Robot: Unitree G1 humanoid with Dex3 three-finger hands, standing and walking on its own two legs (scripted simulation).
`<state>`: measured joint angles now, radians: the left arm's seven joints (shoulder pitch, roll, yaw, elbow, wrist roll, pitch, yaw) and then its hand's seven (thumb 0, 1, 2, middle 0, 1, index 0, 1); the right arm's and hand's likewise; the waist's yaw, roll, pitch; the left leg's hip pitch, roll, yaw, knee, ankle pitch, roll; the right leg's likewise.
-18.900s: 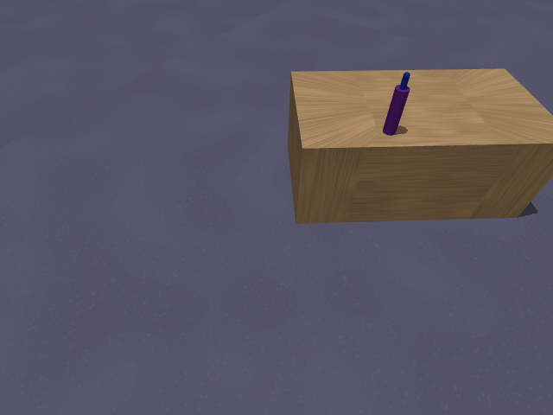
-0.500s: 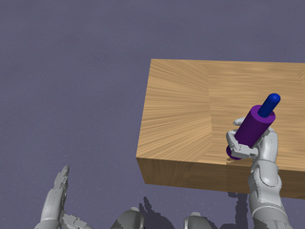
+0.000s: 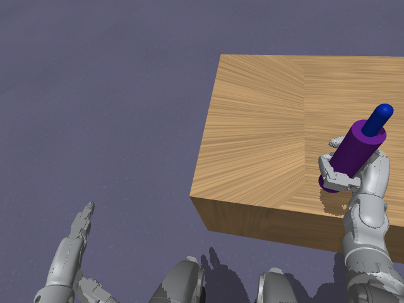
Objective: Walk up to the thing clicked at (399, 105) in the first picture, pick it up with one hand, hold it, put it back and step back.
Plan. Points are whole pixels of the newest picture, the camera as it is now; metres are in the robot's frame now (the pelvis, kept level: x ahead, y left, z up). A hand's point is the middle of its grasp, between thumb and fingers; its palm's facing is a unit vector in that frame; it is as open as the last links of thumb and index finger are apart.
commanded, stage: crouch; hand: right
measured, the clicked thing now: (352, 152) +0.42 -0.21 +0.02
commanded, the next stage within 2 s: lower in 0.30 s
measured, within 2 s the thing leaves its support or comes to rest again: rests again in 1.28 s
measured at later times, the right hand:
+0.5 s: hand (331, 160) +0.44 -0.20 -0.05, palm faces +0.22 +0.98 +0.01, open 6.8 cm
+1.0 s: hand (327, 169) +0.44 -0.21 -0.11, palm faces +0.21 +0.98 +0.01, open 6.8 cm
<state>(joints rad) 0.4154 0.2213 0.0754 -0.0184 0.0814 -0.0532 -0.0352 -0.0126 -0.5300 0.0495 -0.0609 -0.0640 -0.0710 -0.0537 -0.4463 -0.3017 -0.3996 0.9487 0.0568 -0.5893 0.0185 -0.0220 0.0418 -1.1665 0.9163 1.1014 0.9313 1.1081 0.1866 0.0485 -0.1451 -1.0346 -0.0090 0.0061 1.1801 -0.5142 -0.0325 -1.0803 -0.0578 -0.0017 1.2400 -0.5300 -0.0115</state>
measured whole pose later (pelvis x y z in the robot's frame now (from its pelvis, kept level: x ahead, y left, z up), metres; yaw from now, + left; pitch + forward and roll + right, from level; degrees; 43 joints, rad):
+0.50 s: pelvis -0.01 +0.02 -0.03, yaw +0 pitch +24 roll +4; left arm 0.42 0.26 0.08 -0.14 0.09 -0.03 -0.04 -0.01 -0.52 0.04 -0.06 -0.05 -0.07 -0.04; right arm -0.57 -0.41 -0.50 1.08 0.04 -0.61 0.07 -0.02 0.04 -1.17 0.92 1.10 0.93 1.11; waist 0.25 0.03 -0.15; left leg -1.18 -0.02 0.05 1.29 -0.54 -0.01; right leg -1.23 -0.07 0.04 1.35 -0.55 0.01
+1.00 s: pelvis -0.02 +0.01 -0.06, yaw +1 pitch +28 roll +6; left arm 0.44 0.28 0.10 -0.24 0.11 -0.06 -0.05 -0.01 -0.54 0.06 -0.07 -0.06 -0.06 -0.06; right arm -0.57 -0.48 -0.56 1.09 0.02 -0.64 0.09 -0.02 0.04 -1.16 0.91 1.10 0.93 1.11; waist 0.30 0.04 -0.17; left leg -1.35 -0.04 0.07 1.43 -0.58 -0.01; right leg -1.42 -0.08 0.07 1.52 -0.60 0.01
